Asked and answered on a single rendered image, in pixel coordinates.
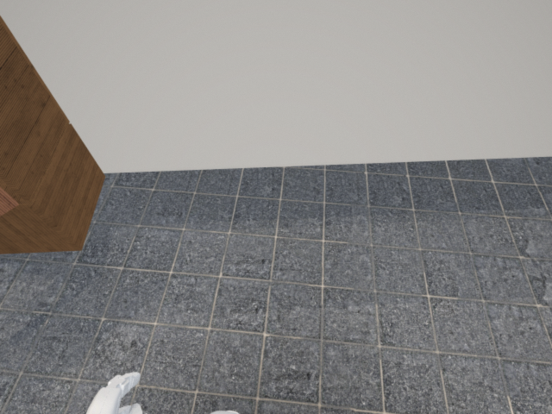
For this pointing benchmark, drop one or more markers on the cupboard door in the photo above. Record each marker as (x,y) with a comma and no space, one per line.
(7,203)

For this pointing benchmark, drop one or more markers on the left robot hand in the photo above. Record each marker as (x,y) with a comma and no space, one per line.
(108,399)

